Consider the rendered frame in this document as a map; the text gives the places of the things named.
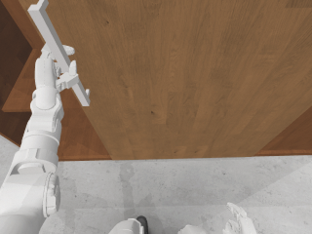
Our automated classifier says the left robot hand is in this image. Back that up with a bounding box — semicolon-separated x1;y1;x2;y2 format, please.
34;43;79;92

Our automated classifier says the right robot hand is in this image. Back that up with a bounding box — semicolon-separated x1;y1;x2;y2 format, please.
222;202;258;234

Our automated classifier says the left robot upper arm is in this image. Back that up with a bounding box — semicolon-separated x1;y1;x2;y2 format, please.
0;172;60;234

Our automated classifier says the robot left thigh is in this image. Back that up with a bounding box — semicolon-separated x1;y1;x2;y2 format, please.
109;220;144;234

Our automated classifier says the wardrobe door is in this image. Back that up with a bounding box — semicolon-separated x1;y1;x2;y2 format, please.
19;0;312;161
260;106;312;150

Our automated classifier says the left robot forearm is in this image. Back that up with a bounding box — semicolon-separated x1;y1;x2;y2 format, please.
0;87;64;200

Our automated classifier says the handle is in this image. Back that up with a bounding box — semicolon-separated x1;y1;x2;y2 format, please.
27;0;91;106

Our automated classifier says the robot left foot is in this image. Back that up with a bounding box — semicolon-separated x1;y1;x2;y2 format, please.
136;215;148;234

